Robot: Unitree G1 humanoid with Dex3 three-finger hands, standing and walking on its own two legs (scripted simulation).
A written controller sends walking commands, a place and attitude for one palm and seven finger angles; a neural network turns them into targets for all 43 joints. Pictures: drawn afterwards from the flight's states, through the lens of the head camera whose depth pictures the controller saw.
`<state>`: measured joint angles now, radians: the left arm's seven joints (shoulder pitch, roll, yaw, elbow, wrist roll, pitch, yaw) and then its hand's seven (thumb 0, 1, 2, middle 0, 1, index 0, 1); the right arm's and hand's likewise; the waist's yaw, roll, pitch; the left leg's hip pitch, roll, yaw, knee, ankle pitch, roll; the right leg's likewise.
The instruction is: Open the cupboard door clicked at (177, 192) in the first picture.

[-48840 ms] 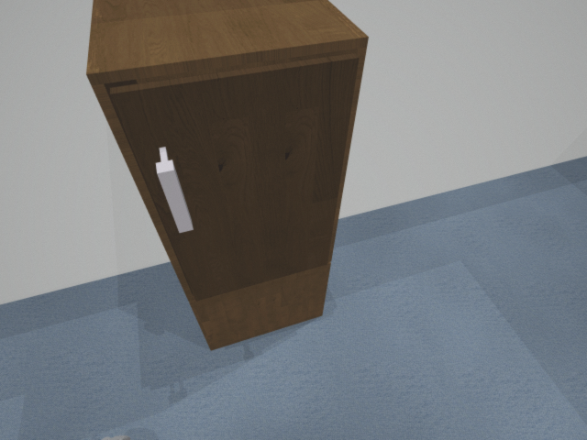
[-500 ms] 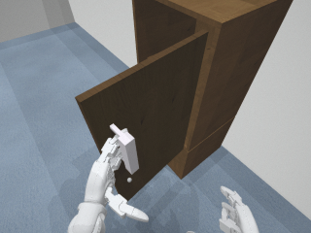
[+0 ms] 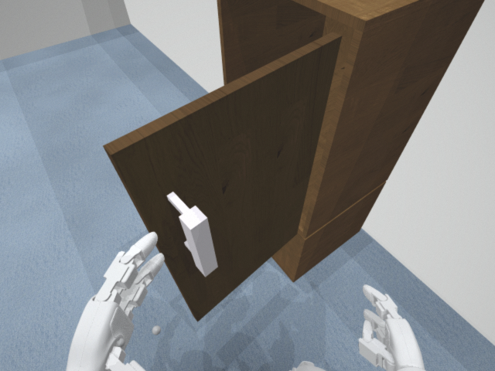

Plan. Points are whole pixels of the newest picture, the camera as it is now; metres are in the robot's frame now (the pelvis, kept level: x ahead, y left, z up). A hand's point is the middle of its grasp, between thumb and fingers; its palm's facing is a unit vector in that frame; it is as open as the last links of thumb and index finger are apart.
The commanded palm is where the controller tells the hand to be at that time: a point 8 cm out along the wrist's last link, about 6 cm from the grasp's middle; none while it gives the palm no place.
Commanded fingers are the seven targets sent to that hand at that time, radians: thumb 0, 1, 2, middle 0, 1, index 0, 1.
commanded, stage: slide the hand sideways off the handle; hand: left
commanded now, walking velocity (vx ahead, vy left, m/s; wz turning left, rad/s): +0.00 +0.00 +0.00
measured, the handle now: (191, 235) +0.29 +0.11 +0.10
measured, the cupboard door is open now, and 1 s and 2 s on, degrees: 96 96 96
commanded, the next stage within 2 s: draw the hand back to the body in 0.16 s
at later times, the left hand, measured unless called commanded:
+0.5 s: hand (122, 326) +0.16 +0.16 +0.12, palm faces -0.03 -0.99 -0.10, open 16.3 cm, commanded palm +0.12 +0.22 +0.12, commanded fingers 0.00 -0.50 0.30 -0.15 -0.30 -0.15 -0.30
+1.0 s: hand (54, 290) +0.18 +0.23 +0.16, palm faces +0.26 -0.90 -0.34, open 14.5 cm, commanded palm +0.13 +0.28 +0.18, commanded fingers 0.00 0.13 0.57 -0.17 -0.30 -0.17 -0.30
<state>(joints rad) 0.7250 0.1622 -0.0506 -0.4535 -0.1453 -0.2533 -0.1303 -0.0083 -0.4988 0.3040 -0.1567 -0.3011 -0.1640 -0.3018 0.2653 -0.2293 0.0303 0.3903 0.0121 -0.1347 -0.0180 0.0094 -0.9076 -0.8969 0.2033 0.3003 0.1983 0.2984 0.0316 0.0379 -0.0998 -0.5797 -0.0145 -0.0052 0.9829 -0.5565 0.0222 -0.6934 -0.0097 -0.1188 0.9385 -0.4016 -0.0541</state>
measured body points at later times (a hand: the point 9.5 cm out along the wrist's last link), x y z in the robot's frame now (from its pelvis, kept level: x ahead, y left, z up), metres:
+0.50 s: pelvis -0.02 +0.00 +0.00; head -0.01 +0.00 +0.45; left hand +0.15 +0.21 +0.12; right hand +0.17 -0.21 -0.05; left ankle -0.04 +0.10 -0.68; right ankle +0.04 -0.09 -0.68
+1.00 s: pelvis +0.01 +0.02 +0.04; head +0.00 +0.01 +0.49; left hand +0.16 +0.27 +0.18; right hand +0.20 -0.19 -0.02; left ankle -0.04 +0.10 -0.68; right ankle +0.04 -0.09 -0.68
